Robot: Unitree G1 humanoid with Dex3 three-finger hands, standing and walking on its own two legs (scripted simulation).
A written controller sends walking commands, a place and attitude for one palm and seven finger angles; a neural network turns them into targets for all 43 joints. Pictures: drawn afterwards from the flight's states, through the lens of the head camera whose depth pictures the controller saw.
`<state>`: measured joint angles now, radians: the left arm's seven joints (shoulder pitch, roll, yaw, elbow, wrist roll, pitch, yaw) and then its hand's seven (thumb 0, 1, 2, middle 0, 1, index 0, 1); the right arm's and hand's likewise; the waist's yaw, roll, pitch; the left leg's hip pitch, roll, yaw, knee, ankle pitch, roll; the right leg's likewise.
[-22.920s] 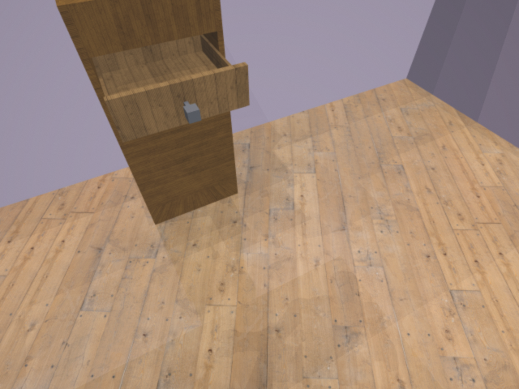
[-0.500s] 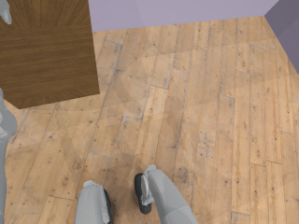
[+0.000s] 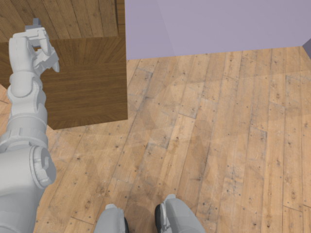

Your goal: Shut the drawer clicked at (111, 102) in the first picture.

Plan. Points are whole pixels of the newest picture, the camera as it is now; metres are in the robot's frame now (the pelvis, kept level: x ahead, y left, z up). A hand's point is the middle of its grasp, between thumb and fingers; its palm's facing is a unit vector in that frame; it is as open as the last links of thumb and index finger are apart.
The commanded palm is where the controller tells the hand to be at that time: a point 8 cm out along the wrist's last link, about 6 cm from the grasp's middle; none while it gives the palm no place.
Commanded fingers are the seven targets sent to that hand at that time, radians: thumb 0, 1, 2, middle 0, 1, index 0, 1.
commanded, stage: draw the hand back to the body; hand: left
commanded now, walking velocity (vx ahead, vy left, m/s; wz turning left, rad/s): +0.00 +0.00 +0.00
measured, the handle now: (36, 30) +0.61 +0.24 +0.06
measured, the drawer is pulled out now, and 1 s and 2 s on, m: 0.00 0.00 0.00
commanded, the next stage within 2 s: step back with the hand held close in 1.30 s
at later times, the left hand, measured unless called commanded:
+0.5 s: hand (14, 105) +0.37 +0.20 +0.14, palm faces +0.13 -0.98 -0.14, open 3.3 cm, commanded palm +0.32 +0.26 +0.16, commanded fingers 0.00 0.90 0.90 -1.40 -1.60 -1.40 -1.60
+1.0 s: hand out of the picture +0.22 +0.22 +0.22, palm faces +0.39 -0.86 -0.34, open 3.3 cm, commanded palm +0.16 +0.27 +0.24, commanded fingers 0.00 0.90 0.90 -1.40 -1.60 -1.40 -1.60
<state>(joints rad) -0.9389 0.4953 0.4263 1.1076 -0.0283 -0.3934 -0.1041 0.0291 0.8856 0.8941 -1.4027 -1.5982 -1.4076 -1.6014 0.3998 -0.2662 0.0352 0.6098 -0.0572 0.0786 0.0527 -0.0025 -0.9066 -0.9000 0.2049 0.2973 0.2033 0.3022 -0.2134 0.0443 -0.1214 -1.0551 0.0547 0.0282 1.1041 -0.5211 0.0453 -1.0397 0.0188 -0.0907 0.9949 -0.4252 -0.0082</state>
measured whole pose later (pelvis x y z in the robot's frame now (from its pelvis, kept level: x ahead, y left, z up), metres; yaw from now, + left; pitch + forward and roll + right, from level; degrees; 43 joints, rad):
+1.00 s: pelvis +0.01 -0.02 +0.09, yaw +3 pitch -5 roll +0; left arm 0.37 0.30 0.21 -0.28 -0.07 -0.07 0.09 0.02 0.90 0.90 -1.40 -1.60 -1.41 -1.60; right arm 0.18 -0.23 0.04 0.61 0.00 -0.05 -0.06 0.01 -0.90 -0.90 0.20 0.30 0.20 0.30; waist 0.05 0.08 0.01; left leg -0.06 0.00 0.03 0.40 -0.26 0.02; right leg -0.08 0.00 -0.07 0.38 -0.22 -0.02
